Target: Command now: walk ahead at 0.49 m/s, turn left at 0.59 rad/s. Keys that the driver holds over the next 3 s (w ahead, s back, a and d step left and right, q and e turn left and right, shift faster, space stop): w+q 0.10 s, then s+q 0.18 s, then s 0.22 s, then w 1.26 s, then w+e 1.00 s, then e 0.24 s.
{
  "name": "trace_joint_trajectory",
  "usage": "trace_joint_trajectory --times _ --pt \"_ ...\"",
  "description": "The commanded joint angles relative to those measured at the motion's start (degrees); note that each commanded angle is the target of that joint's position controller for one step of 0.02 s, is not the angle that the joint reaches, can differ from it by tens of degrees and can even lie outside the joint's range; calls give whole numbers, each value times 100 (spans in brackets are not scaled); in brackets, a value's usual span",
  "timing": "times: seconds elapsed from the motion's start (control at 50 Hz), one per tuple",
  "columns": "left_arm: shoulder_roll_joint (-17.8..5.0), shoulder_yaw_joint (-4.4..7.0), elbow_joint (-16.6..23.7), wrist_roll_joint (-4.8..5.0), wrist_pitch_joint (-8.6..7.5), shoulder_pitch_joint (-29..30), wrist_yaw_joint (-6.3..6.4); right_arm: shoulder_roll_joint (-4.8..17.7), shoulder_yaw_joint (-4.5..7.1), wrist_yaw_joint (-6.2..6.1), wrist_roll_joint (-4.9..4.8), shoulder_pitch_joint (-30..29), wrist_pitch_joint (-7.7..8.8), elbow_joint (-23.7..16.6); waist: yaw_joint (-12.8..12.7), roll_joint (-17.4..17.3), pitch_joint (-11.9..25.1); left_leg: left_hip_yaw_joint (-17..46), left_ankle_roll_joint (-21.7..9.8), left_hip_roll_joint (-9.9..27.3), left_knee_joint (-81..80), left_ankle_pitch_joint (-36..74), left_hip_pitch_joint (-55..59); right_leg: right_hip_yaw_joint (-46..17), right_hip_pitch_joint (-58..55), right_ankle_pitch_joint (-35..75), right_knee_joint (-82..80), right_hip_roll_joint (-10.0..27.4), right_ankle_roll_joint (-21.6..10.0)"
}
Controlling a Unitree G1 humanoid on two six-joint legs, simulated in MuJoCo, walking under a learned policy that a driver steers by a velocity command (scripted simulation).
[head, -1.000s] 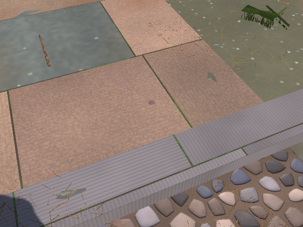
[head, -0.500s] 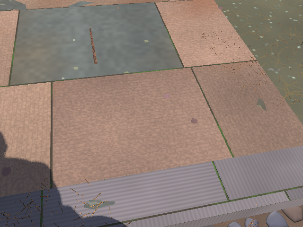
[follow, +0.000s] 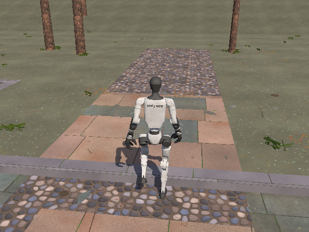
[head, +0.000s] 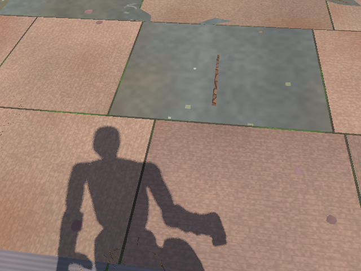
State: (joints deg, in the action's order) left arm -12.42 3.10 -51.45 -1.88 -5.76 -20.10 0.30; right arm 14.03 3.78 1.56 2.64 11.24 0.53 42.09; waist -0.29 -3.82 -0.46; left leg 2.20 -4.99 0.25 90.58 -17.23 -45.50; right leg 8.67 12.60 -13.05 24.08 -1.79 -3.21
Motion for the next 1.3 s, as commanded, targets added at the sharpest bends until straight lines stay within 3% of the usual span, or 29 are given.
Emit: trace_joint_trajectory --times 0.02,0.08,0.14,0.16,0.2,0.24,0.26,0.28,0.3,0.32,0.34,0.36,0.38,0.4,0.42,0.5,0.56,0.6,0.64,0.8,0.9,0.94,0.96,0.98,1.0,1.04,1.1,1.18,1.3 --pt "-273 -12 -2 -32 -177 -404 -52 -392 -179 -138 5 -478 -77 -792 157 803 -342 282 -31 67 1852 -271 -1960 -1530 -175 -474 -1452 1971 -835" --pt "-357 -59 -255 -61 -230 -673 -70 -469 -297 -301 22 -1292 -52 -1309 212 567 -582 259 -174 68 2145 -528 -2938 -1069 -361 -514 -1628 1915 -560" --pt "-321 -110 -507 -36 -134 -1014 48 -553 -402 -261 57 -1981 -1 -1770 97 409 -661 -268 -99 212 851 -817 -2935 -386 -679 1195 -1629 1609 -349" --pt "-373 -112 -543 -38 -81 -1093 129 -558 -422 -223 61 -1999 -1 -1846 63 485 -514 -495 -51 278 358 -869 -2818 -184 -1019 2108 -1533 1560 -358" --pt "-455 -101 -361 97 82 -822 247 -764 -569 -5 -123 -1853 -29 -1861 -39 539 68 -1137 -52 236 -2241 -152 -402 347 -680 3923 -1735 1254 -451" --pt "-1169 64 -168 187 126 -635 221 -493 -419 23 -209 -889 -108 -1500 299 1241 836 -1586 -138 -396 -2970 -357 1079 494 -1308 7448 -490 1518 -420" --pt "-1469 182 -50 245 177 -446 173 -241 -312 51 -233 -51 -103 -1269 629 1542 1375 -1425 -293 -570 -3440 -267 1774 495 -1668 8099 665 1639 -312" --pt "-1607 266 99 347 196 -268 69 123 -177 57 -194 818 -31 -1052 1073 1427 1868 -1017 -499 -699 -4586 412 3044 582 -1422 7489 2104 1550 -62" --pt "-1026 165 355 376 149 -578 -13 587 -11 70 -115 743 50 -1001 950 648 2292 822 -901 184 -5482 1616 4798 332 459 2316 4078 1110 342" --pt "-652 58 916 354 219 -563 -115 1357 222 -57 -199 412 10 -1154 638 -1176 2954 4287 -1857 2241 -6359 5672 5378 -202 2101 -1658 6955 -261 686" --pt "-578 99 826 131 245 -728 -109 1084 220 -145 -294 267 -25 -1163 343 -184 3083 3664 -1709 2064 -6107 6774 4951 -1353 1821 -1016 7437 249 492" --pt "-377 33 885 189 345 -608 -37 719 115 -207 -237 -122 -23 -1065 143 171 2544 3049 -1744 1922 -6079 5173 4116 -1225 1981 -725 7524 297 506" --pt "-278 20 898 89 475 -504 96 289 21 -250 -199 -328 -35 -924 -68 652 1487 2418 -1398 1606 -6056 3960 3139 -1053 2120 -653 7090 516 465" --pt "-213 2 1063 -27 611 -266 205 103 -51 -296 -211 -437 -2 -829 -177 352 754 1999 -1160 1218 -6078 3641 2478 -1113 2320 -738 6825 516 412" --pt "-177 -8 1098 -75 748 -309 291 -34 -95 -294 -194 -493 -1 -747 -310 215 438 1578 -999 1069 -6194 4061 2079 -1150 2245 -763 6739 435 386" --pt "-324 12 1284 105 953 48 399 246 -76 -269 -73 -223 50 -668 -234 346 824 1087 -832 1112 -6656 5090 2690 -1225 2061 -909 5584 264 474" --pt "-254 14 1248 88 1041 191 261 70 -194 -304 -77 -187 60 -752 -179 119 969 977 -513 783 -7422 1344 2652 -1122 1964 -160 4832 398 507" --pt "-356 64 1310 13 1093 321 127 258 -150 -302 -135 75 21 -679 -96 -287 738 1396 -422 776 -8054 -844 2764 -1018 2237 -88 4466 379 613" --pt "-484 111 1272 -26 1046 413 25 430 -69 -279 -144 344 25 -601 -11 -297 475 1683 -415 919 -8423 -1623 3017 -959 2436 -132 4025 364 660" --pt "-471 121 1104 -28 720 441 -172 584 121 -236 -168 885 211 -303 66 -291 279 1534 -708 1090 -8677 -1795 3427 -697 1887 -550 2610 261 376" --pt "-446 67 901 63 646 -205 -115 642 150 -227 -190 609 154 -254 -178 -309 160 1095 -710 911 -8330 -1867 2511 -351 248 -1320 920 -51 -17" --pt "-402 37 560 62 591 -1028 -27 597 156 -253 -209 249 81 -291 -554 113 -92 650 -388 520 -7459 -2033 1521 -197 -1029 -744 -616 -76 -317" --pt "-528 27 475 -6 503 -1320 36 262 77 -233 -213 102 80 -365 -602 1017 -109 171 -178 74 -5950 -1759 465 -1560 -1752 -1659 -1203 822 -481" --pt "-582 -58 733 6 438 -1036 33 -409 -139 -184 -93 263 133 -436 -231 1430 -29 -328 -18 -287 -4337 -1300 55 -3148 -1679 -2838 -1458 2127 -450" --pt "-1264 163 866 11 422 -482 76 96 -30 -80 -84 11 164 -592 -134 1600 -601 -256 76 -254 -4093 -390 -641 -4451 -817 -4016 -2256 2505 -977" --pt "-991 120 825 97 248 -228 4 608 108 109 -25 -127 252 -516 64 937 -636 40 224 36 -3646 430 -428 -3678 -618 -3020 -2238 2019 -914" --pt "-665 21 654 146 59 -639 -17 480 100 165 -4 -54 214 -287 -29 784 -395 -232 356 126 -3235 871 -380 -2486 -1066 -1310 -2094 1470 -729" --pt "-525 8 406 117 9 -1241 -43 217 11 178 -17 -671 164 -415 -294 897 -487 -458 374 236 -3345 1202 -708 -1918 -1470 127 -1913 1295 -747" --pt "-636 28 174 87 -7 -1453 15 105 -96 207 -85 -1655 193 -706 -533 1119 -696 -870 264 156 -4998 1263 131 -1464 -1625 2143 -1731 1325 -704"
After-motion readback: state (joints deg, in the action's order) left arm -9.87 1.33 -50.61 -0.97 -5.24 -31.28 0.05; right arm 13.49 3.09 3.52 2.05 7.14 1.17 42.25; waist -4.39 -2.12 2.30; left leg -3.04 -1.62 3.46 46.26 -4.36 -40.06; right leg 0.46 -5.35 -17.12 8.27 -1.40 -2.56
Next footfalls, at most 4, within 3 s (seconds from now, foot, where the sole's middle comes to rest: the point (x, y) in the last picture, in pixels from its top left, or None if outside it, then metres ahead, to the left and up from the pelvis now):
0.28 left None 0.36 0.14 -0.67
0.96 right None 0.33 -0.03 -0.67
1.42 left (126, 226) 0.62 0.26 -0.67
1.96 right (151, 150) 0.97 0.19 -0.67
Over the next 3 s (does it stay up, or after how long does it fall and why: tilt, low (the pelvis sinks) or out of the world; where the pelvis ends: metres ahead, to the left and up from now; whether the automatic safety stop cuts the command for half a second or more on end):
stays up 1.33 0.23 0.08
